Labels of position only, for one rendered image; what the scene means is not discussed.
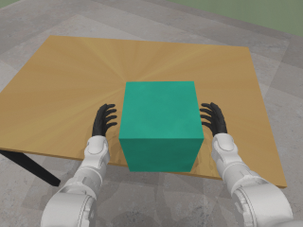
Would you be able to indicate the table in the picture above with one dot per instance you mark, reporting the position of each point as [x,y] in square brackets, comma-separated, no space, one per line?
[50,106]

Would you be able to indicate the robot left upper arm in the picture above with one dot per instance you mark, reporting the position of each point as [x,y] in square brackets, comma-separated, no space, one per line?
[70,210]

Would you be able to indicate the robot right forearm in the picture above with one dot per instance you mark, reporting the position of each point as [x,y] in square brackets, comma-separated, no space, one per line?
[231,168]

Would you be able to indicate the robot left hand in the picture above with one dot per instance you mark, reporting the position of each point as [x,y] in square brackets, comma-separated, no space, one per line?
[100,125]

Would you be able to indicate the carton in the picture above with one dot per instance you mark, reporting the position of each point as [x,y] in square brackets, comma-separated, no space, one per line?
[161,128]

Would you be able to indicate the robot right upper arm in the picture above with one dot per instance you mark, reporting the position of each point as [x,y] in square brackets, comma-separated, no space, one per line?
[262,205]

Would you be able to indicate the robot right hand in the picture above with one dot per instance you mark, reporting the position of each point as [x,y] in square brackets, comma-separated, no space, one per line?
[217,123]

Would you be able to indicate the robot left forearm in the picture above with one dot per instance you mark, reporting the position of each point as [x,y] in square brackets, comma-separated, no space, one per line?
[90,175]

